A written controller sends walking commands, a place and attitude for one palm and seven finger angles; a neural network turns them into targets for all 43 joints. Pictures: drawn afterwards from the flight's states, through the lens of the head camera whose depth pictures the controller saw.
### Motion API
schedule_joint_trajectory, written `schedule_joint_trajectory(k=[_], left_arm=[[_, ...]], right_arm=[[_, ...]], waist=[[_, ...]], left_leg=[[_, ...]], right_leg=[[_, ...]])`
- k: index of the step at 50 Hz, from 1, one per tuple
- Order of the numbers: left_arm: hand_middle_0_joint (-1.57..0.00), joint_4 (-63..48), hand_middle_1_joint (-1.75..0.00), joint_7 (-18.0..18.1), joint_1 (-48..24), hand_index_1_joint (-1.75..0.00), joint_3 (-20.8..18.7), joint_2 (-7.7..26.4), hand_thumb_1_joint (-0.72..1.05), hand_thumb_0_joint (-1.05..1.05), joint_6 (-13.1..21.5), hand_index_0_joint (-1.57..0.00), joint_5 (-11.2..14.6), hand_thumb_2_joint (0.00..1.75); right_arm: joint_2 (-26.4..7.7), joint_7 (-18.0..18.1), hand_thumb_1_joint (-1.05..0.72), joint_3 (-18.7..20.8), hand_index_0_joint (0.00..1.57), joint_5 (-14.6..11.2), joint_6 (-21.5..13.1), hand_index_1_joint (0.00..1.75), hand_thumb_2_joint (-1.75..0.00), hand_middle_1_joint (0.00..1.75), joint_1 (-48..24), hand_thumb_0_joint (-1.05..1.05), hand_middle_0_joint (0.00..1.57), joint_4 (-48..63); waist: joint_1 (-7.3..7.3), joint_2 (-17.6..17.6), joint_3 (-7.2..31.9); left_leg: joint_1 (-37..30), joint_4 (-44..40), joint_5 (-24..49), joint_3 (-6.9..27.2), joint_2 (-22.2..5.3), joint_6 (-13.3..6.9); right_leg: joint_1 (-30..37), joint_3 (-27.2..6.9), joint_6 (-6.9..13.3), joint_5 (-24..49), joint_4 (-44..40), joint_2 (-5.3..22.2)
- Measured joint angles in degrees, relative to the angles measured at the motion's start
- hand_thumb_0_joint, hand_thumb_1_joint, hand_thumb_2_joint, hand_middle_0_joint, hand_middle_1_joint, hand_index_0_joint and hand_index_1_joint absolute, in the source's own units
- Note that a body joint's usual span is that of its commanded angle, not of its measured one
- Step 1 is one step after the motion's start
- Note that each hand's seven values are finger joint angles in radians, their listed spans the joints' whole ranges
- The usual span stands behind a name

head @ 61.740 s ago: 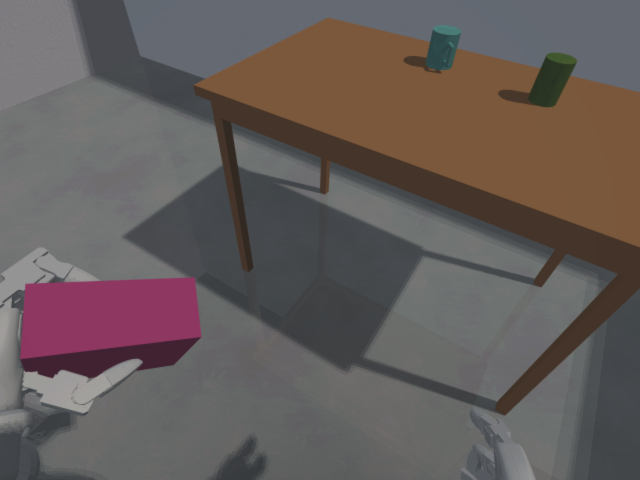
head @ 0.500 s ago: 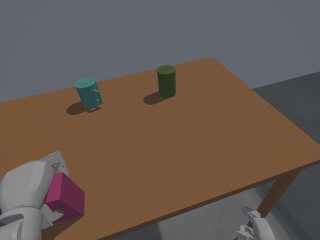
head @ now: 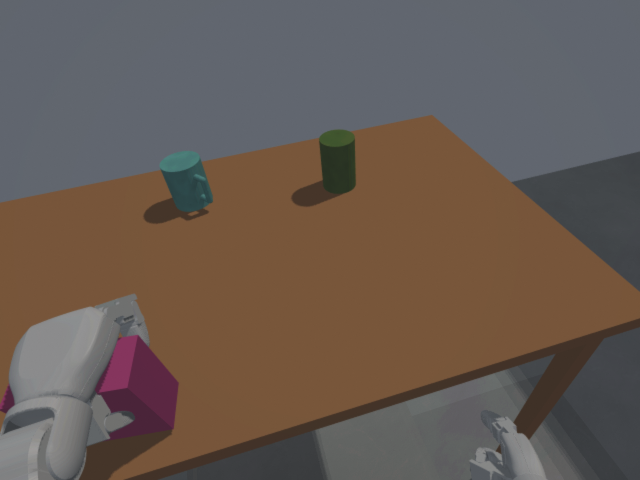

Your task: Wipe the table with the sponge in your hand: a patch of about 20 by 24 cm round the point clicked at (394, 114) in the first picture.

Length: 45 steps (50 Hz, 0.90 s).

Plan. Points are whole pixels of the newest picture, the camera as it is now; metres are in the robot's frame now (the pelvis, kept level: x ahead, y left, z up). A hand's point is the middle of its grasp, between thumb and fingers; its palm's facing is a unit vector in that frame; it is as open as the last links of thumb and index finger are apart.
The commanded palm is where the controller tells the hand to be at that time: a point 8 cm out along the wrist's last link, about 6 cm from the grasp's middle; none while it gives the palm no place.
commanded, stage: lift the sponge slowly off the table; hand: left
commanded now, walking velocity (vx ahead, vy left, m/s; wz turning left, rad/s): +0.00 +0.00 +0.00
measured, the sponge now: (111, 401) +0.15 +0.29 +0.06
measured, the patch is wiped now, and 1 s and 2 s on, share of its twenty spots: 0.95 0.95 0.95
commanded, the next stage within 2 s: bring the sponge back beside the body in 1.34 s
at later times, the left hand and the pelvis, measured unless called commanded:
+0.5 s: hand (87, 348) +0.17 +0.28 +0.15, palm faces +0.14 -0.07 -0.99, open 9.7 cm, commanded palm +0.12 +0.28 +0.23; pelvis -0.02 -0.01 +0.00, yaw +0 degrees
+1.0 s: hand (74, 313) +0.18 +0.27 +0.20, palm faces +0.33 -0.14 -0.93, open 9.7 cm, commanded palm +0.12 +0.27 +0.26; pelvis -0.03 +0.00 +0.00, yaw -1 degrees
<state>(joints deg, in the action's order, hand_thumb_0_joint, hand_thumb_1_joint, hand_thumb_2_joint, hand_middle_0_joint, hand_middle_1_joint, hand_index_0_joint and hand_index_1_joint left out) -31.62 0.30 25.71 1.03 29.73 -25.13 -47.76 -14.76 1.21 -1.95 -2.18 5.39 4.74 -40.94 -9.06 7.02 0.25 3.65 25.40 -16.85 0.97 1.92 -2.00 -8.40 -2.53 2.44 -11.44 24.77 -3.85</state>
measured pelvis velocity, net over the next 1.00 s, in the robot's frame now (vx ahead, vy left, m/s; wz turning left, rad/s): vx -0.03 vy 0.00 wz -0.01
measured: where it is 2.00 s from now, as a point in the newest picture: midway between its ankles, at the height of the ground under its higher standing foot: outside the picture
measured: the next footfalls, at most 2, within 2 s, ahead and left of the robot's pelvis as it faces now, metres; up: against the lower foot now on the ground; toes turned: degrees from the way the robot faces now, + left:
none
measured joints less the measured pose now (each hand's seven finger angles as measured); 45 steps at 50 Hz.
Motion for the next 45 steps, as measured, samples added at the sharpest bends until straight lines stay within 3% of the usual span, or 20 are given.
schedule_joint_trajectory(k=[15,27,35,45], left_arm=[[-0.77,4.1,-1.35,-3.4,-4.6,-1.43,-4.7,3.9,-0.51,0.0,-1.6,-0.8,2.6,1.02],[-0.77,4.8,-1.35,-4.1,-9.1,-1.43,-5.0,5.4,-0.51,0.0,1.0,-0.8,3.1,1.03],[-0.77,1.8,-1.35,-3.8,-9.4,-1.43,-6.1,3.7,-0.51,0.0,-1.4,-0.8,5.4,1.03],[-0.77,0.9,-1.35,-3.5,-13.7,-1.43,-3.9,3.3,-0.51,0.0,-3.0,-0.8,5.5,1.03]], right_arm=[[-0.8,1.0,-0.9,-1.4,0.19,0.0,-1.7,0.29,-0.9,0.3,-0.7,0.01,0.2,0.1],[-1.0,2.1,-0.9,-1.1,0.21,0.2,-3.9,0.3,-0.9,0.3,-1.0,0.01,0.2,0.7],[-1.3,2.1,-0.9,-0.9,0.19,-0.4,-3.4,0.3,-0.9,0.3,-1.4,0.01,0.2,1.1],[-1.1,3.3,-0.9,-0.8,0.16,-1.0,-3.0,0.28,-0.9,0.3,-1.7,0.01,0.2,1.2]], waist=[[0.19,0.4,-0.2],[0.58,0.0,0.0],[0.78,0.2,0.4],[0.12,-0.1,-0.2]], left_leg=[[1.4,0.7,0.7,0.8,-0.7,1.1],[1.9,1.2,1.1,0.4,-0.4,1.1],[1.8,0.9,1.6,-0.1,0.0,0.7],[1.2,0.3,2.3,-0.3,0.7,0.3]], right_leg=[[-1.1,0.8,0.9,0.8,0.3,-0.6],[-1.7,0.5,0.8,1.2,0.9,-0.4],[-1.8,0.0,0.3,1.7,0.9,0.0],[-1.5,-0.3,-0.1,2.1,0.9,0.6]])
